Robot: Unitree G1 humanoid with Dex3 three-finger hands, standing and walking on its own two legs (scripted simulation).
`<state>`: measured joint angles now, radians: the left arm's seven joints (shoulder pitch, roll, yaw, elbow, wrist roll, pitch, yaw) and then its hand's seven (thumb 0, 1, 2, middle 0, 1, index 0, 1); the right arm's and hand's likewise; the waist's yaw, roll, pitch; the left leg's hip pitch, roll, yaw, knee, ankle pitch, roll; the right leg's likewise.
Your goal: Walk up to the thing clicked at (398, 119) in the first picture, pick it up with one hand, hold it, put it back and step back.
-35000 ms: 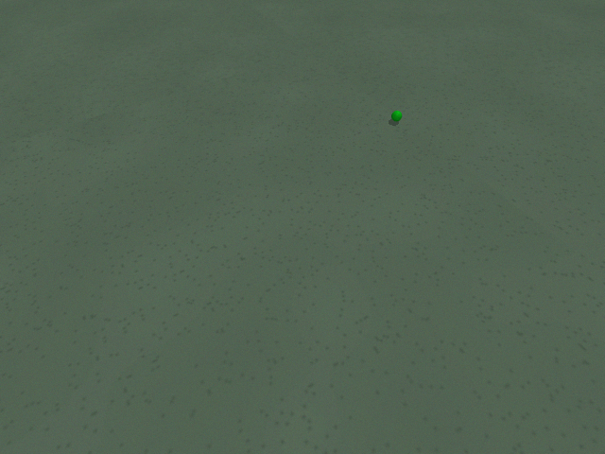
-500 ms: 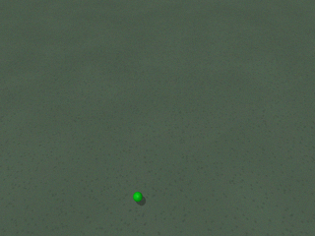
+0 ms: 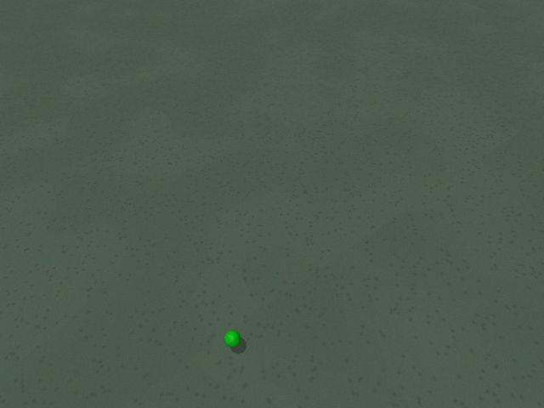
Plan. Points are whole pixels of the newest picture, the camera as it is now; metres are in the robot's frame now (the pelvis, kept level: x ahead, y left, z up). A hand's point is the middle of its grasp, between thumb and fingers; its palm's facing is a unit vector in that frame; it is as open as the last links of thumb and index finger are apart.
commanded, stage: stand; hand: left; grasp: from above
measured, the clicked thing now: (232, 338) +0.47 +0.22 -0.75
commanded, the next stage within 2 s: step back in 1.24 s
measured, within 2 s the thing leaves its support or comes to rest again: neither
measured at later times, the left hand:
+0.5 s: hand out of the picture +0.09 +0.24 -0.16, palm faces +0.02 -0.94 -0.34, open 7.4 cm
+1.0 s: hand out of the picture +0.08 +0.24 -0.16, palm faces +0.00 -0.94 -0.34, open 7.4 cm
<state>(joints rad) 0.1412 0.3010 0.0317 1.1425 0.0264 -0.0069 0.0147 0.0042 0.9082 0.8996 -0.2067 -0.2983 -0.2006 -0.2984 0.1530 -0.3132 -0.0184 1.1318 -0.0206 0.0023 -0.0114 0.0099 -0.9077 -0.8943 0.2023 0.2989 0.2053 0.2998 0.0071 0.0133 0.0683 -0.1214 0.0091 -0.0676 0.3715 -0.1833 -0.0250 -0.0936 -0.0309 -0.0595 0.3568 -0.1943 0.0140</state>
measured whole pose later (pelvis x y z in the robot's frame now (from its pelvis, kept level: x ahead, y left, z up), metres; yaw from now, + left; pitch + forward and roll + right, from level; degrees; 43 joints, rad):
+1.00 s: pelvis +0.01 -0.01 +0.00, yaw -1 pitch -3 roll +0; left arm 0.12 0.32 0.02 1.15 0.02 -0.01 0.00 0.00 0.91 0.90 -0.21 -0.30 -0.20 -0.30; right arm 0.12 -0.33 0.00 1.14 -0.01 -0.01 -0.01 0.01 -0.91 -0.89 0.20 0.30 0.21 0.30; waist 0.00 0.01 0.06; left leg -0.10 0.02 -0.06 0.32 -0.17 -0.04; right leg -0.09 -0.02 -0.05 0.32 -0.19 0.00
